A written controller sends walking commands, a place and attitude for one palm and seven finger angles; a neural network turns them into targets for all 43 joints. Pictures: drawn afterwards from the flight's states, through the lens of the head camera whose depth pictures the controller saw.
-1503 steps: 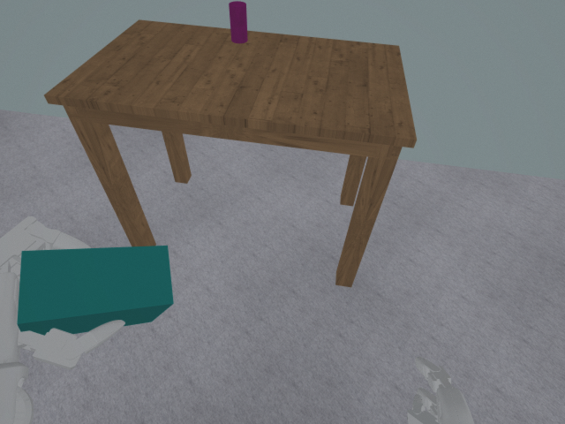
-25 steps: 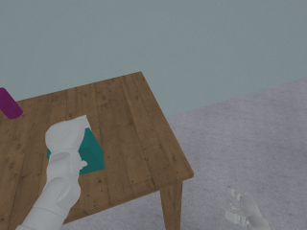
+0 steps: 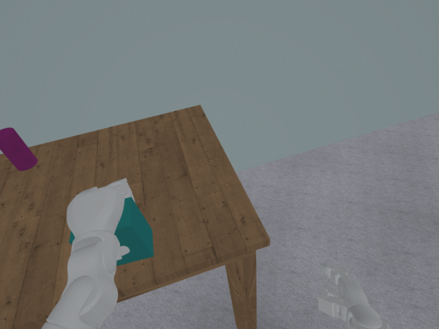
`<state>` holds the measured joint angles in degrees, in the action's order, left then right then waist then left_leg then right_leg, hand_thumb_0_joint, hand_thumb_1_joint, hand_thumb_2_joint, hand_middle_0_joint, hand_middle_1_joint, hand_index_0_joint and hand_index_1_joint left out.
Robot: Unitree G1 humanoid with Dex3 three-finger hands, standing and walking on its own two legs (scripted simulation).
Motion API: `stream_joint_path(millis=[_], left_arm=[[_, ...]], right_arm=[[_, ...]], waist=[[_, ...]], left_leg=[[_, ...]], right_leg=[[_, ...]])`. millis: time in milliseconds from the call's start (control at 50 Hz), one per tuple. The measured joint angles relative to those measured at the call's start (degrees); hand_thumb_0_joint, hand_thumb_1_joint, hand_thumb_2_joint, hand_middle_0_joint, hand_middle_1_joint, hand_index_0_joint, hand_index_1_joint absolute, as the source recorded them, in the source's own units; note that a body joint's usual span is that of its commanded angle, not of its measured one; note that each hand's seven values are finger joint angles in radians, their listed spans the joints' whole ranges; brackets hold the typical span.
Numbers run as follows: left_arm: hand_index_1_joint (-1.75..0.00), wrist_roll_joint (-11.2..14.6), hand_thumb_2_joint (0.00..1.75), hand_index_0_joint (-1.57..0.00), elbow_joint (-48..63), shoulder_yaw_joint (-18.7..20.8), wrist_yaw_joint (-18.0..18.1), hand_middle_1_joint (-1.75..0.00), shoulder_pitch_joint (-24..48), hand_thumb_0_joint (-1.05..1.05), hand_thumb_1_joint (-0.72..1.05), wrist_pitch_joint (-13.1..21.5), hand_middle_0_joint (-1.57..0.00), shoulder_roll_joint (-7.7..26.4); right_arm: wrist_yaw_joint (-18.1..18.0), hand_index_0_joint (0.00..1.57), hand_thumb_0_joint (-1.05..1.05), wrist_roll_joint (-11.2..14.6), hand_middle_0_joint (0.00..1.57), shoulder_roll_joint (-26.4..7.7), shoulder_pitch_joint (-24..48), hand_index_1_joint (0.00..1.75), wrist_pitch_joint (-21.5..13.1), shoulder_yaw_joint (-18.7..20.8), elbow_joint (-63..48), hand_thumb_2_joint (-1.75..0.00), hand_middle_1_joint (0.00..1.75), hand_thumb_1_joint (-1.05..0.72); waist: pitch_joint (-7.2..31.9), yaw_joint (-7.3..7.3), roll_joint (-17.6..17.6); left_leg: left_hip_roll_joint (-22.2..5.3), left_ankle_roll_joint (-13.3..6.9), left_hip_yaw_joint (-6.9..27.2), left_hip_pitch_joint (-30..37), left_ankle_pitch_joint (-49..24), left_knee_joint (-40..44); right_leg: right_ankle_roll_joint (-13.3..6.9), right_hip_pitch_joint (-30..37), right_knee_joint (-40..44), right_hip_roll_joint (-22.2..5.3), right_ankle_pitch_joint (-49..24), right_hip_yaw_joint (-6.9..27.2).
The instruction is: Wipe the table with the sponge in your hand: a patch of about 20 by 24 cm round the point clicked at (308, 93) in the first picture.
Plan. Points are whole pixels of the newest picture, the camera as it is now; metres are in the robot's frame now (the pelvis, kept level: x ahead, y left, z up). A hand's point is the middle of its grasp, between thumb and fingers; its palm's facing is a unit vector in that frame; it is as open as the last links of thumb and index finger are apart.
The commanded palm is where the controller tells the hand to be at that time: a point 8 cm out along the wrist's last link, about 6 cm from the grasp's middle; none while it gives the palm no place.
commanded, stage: slide across to the third lane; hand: left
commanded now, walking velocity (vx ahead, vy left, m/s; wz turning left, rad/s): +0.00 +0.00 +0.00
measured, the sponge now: (120, 240) +0.27 +0.24 +0.03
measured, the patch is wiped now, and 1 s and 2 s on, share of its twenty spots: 0.70 0.80 0.85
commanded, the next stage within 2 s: wipe forward along the third lane in 0.60 s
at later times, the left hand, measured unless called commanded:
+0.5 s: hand (133, 217) +0.28 +0.20 +0.09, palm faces +0.07 -0.08 -1.00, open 10.3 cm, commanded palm +0.26 +0.17 +0.13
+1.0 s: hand (159, 196) +0.33 +0.16 +0.09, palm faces +0.06 -0.07 -1.00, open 10.3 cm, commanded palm +0.30 +0.16 +0.12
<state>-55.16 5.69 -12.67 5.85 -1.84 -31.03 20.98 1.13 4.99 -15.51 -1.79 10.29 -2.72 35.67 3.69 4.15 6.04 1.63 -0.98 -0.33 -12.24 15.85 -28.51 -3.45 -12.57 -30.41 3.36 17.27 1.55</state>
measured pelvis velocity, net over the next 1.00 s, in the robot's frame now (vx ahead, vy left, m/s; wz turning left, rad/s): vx -0.01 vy -0.02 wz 0.02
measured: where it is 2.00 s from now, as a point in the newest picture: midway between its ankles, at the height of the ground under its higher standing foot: outside the picture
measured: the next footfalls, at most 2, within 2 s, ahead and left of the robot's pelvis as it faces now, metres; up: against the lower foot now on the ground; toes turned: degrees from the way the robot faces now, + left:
none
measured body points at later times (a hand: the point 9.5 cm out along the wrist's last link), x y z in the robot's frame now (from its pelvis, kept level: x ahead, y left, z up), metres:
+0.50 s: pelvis -0.01 -0.01 +0.00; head -0.03 -0.06 +0.45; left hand +0.27 +0.20 +0.14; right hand +0.23 -0.21 -0.09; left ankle -0.01 +0.11 -0.74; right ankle -0.01 -0.08 -0.74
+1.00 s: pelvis -0.01 -0.02 +0.00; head -0.03 -0.07 +0.45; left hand +0.32 +0.16 +0.14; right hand +0.22 -0.23 -0.10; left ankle -0.01 +0.11 -0.74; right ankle -0.01 -0.08 -0.74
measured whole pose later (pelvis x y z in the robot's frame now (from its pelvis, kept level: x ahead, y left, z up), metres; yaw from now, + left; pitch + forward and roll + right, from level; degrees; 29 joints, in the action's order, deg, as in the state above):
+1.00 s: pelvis -0.01 -0.02 +0.00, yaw +1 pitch +0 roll +2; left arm -55.7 -16.1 -21.4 5.4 20.9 -36.7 14.2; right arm 0.5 5.7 -15.4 -0.1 12.0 -3.0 38.7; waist 4.5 3.4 4.6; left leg 1.1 0.5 0.8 -14.1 15.0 -28.8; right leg -5.0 -14.8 -31.9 4.0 17.3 0.3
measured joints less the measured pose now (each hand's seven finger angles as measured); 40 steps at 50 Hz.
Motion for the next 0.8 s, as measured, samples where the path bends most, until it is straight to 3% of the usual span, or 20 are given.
stream_joint_path(millis=[260, 400, 640, 800], left_arm=[[-1.36, -0.2, 1.05, -0.71, -2.8, -2.7, -2.4, -1.39, 3.9, 0.0, -0.52, -0.8, -0.66, -0.2], [-1.35, -0.5, 1.05, -0.72, -4.2, -3.9, -1.9, -1.38, 5.4, 0.0, -0.53, -0.6, -0.67, -1.3], [-1.33, -1.3, 1.06, -0.74, -10.4, -9.9, -1.5, -1.37, 13.9, -0.01, -0.54, -2.8, -0.68, -4.8], [-1.33, -0.7, 1.06, -0.74, -13.1, -10.5, -0.2, -1.37, 15.4, -0.01, -0.54, -4.6, -0.69, -6.6]], right_arm=[[-0.8, 0.19, 0.01, -0.5, 0.2, -1.1, -0.1, 0.3, -0.5, 1.2, 1.0, -0.9, 0.3, -0.91], [-0.5, 0.19, 0.01, -0.4, 0.2, -0.7, -0.1, 0.3, -0.6, 1.4, 1.5, -0.9, 0.3, -0.91], [0.4, 0.19, 0.01, 0.1, 0.2, 0.2, 1.5, 0.3, 0.1, 1.0, 2.4, -0.9, 0.3, -0.91], [1.2, 0.19, 0.01, 0.1, 0.2, 0.7, 1.9, 0.3, 1.6, 0.4, 2.6, -0.9, 0.3, -0.91]], waist=[[-0.8, -0.01, 0.5], [-0.4, 0.27, 0.5], [-0.1, 0.43, 0.4], [0.9, 0.15, 0.0]], left_leg=[[-0.1, 0.3, 0.7, 0.7, -0.9, 0.7], [-0.1, 0.5, 0.9, 0.6, -1.0, 0.8], [0.4, 0.6, 1.6, -0.4, -1.1, 0.4], [0.0, 0.9, 1.0, -0.3, -0.5, 0.1]], right_leg=[[-0.4, 0.8, 0.5, 0.1, -0.5, -0.6], [-0.5, 0.7, 0.6, 0.1, -0.6, -0.9], [-0.6, -0.3, -0.4, -0.3, -0.2, -1.6], [-0.9, -0.5, -1.0, 0.1, 0.3, -1.0]])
